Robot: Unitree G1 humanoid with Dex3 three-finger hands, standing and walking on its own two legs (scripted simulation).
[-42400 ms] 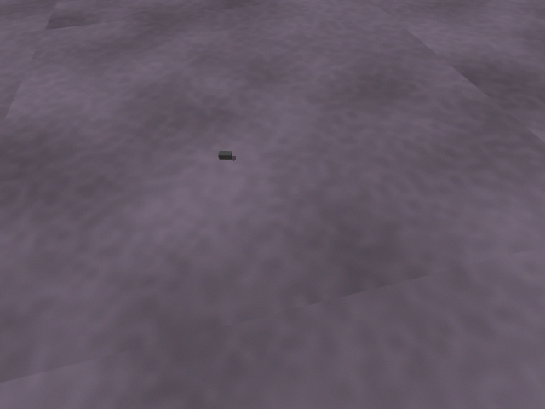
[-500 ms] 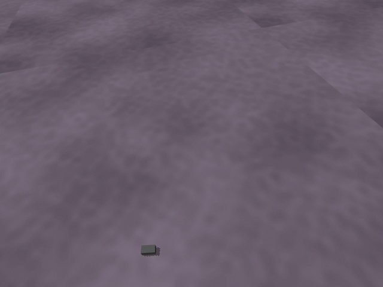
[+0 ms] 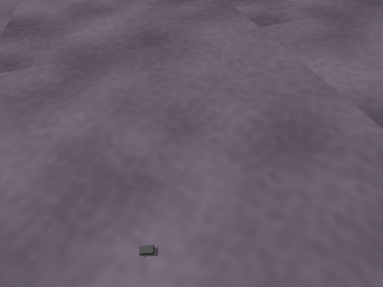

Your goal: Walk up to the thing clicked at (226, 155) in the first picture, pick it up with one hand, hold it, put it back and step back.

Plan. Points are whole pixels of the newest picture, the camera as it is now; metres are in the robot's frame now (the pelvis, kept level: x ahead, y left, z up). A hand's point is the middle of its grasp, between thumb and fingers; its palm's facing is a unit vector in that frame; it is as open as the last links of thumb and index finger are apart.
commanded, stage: stand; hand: left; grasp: from above
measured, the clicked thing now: (146, 250) +0.44 +0.27 -0.77
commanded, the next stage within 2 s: step back in 0.44 s
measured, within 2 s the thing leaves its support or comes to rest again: neither
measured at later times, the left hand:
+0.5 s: hand out of the picture +0.08 +0.25 -0.16, palm faces +0.00 -0.94 -0.35, open 7.4 cm
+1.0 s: hand out of the picture +0.05 +0.32 -0.18, palm faces -0.11 -0.93 -0.36, open 7.4 cm
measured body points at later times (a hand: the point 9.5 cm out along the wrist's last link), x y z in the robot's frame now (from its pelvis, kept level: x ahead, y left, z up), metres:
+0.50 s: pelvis +0.00 +0.00 +0.00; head +0.02 -0.01 +0.45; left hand +0.08 +0.30 -0.13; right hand +0.07 -0.30 -0.14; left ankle +0.00 +0.14 -0.75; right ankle +0.00 -0.11 -0.75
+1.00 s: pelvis -0.08 +0.06 -0.01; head +0.00 +0.08 +0.43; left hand +0.06 +0.36 -0.16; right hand -0.01 -0.25 -0.12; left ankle -0.05 +0.14 -0.75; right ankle -0.13 -0.09 -0.68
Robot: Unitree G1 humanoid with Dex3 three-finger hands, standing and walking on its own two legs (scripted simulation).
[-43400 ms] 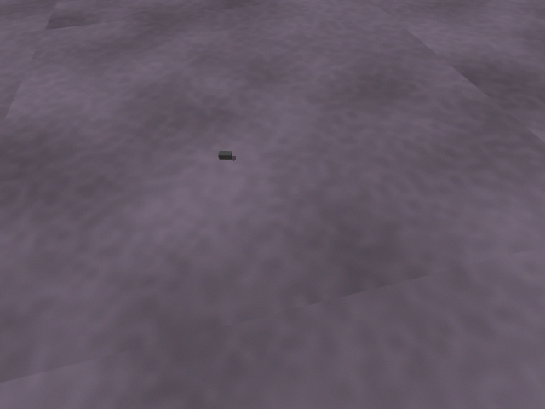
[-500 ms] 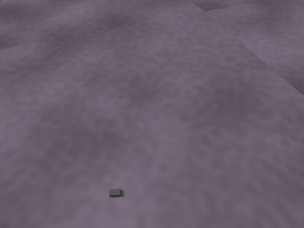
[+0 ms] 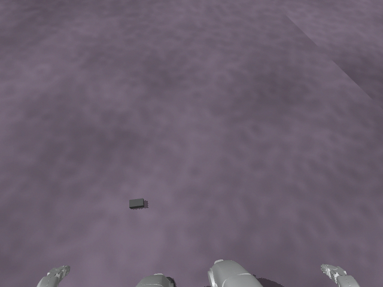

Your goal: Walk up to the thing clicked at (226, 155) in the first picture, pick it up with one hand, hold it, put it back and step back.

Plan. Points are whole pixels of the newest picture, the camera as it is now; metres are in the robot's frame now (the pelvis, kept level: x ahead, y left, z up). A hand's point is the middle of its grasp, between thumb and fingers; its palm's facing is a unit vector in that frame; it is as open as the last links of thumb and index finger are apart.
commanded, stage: step back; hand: left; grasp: from above
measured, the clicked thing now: (136, 203) +0.50 +0.24 -0.75
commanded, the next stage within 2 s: none
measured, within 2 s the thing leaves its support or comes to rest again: neither
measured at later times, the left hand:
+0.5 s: hand out of the picture +0.00 +0.24 -0.15, palm faces +0.01 -0.92 -0.39, open 7.4 cm
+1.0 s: hand out of the picture -0.21 +0.21 -0.16, palm faces -0.05 -0.91 -0.40, open 7.4 cm
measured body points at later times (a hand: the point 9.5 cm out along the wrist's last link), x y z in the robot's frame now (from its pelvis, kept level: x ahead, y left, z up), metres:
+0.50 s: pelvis -0.13 -0.02 -0.01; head -0.07 -0.01 +0.43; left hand +0.00 +0.29 -0.12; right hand -0.05 -0.34 -0.13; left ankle -0.17 +0.09 -0.72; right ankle -0.07 -0.14 -0.73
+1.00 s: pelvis -0.30 -0.06 -0.02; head -0.25 -0.07 +0.43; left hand -0.21 +0.26 -0.13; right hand -0.17 -0.38 -0.13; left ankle -0.19 +0.08 -0.72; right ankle -0.30 -0.18 -0.74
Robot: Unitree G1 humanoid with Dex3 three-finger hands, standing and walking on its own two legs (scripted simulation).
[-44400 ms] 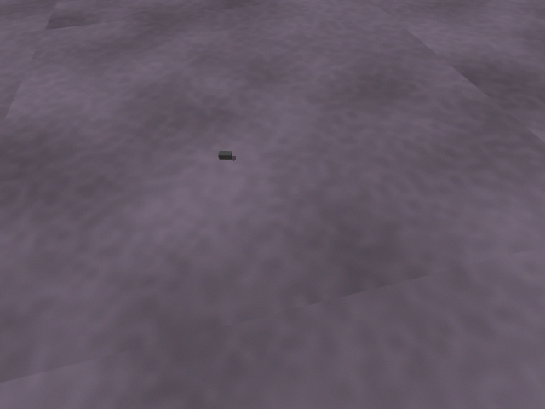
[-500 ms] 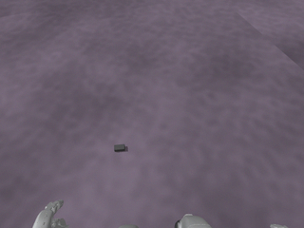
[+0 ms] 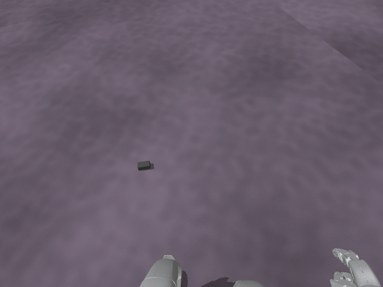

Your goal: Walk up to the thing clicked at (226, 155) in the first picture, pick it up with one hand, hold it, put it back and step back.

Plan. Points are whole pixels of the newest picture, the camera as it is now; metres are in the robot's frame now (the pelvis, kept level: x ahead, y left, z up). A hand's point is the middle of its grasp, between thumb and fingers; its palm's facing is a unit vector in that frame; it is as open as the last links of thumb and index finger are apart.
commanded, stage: step back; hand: left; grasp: from above
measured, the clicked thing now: (144, 165) +0.79 +0.33 -0.74
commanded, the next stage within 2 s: stand in 1.78 s
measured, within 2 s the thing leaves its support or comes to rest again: neither
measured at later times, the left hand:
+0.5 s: hand out of the picture -0.07 +0.26 -0.14, palm faces +0.09 -0.92 -0.37, open 7.4 cm
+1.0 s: hand out of the picture -0.25 +0.25 -0.13, palm faces +0.11 -0.90 -0.42, open 7.4 cm
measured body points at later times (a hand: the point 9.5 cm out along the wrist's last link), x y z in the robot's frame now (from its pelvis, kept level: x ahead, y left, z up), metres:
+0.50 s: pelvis -0.17 -0.02 +0.01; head -0.12 +0.01 +0.46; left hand -0.08 +0.31 -0.11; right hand -0.05 -0.32 -0.09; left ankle -0.13 +0.10 -0.72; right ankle -0.19 -0.16 -0.64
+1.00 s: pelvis -0.27 -0.04 +0.01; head -0.26 -0.04 +0.46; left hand -0.25 +0.30 -0.10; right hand -0.19 -0.35 -0.12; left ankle -0.27 +0.08 -0.72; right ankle -0.25 -0.16 -0.70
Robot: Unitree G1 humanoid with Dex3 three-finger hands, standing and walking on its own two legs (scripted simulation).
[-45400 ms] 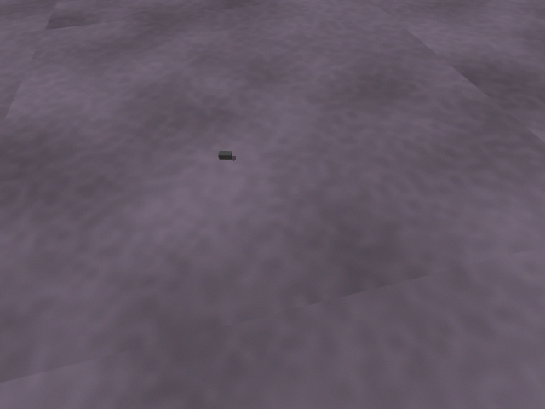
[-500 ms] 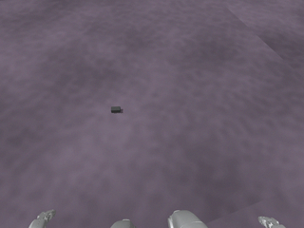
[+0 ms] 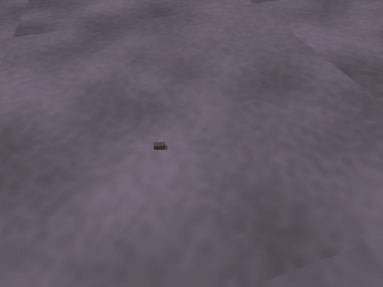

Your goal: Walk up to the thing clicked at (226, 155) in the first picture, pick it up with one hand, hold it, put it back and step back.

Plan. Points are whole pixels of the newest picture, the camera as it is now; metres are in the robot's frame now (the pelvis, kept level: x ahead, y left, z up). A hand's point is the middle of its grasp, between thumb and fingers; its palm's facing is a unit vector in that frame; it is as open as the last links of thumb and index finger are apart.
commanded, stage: step back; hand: left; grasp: from above
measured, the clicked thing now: (159, 145) +1.09 +0.26 -0.75
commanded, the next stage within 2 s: stand in 0.78 s
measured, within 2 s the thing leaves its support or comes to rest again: neither
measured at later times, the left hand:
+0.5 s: hand out of the picture +0.10 +0.26 -0.15, palm faces +0.04 -0.93 -0.37, open 7.4 cm
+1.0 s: hand out of the picture +0.15 +0.25 -0.14, palm faces -0.01 -0.94 -0.34, open 7.4 cm
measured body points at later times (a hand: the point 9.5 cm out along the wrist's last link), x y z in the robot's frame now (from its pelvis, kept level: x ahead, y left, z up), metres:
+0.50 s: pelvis +0.04 +0.00 +0.00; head +0.07 +0.00 +0.45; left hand +0.10 +0.31 -0.13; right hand +0.13 -0.32 -0.12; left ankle +0.08 +0.13 -0.73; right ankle +0.04 -0.13 -0.73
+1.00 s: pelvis +0.06 +0.00 +0.02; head +0.06 +0.01 +0.47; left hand +0.15 +0.30 -0.11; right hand +0.17 -0.29 -0.10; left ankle +0.08 +0.13 -0.73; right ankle +0.04 -0.13 -0.73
